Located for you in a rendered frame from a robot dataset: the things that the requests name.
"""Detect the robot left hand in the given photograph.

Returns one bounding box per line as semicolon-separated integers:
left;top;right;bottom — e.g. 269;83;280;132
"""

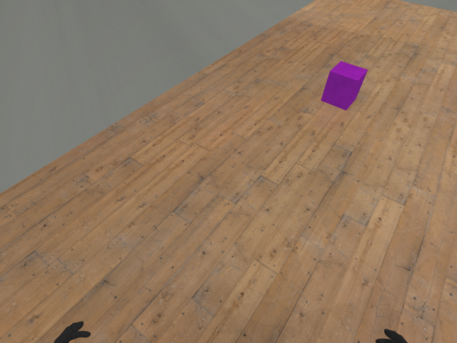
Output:
54;322;91;343

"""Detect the robot right hand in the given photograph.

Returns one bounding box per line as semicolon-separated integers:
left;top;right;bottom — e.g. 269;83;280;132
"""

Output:
376;329;408;343

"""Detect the carton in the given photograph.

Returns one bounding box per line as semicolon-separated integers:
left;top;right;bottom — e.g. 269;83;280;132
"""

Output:
321;61;368;110

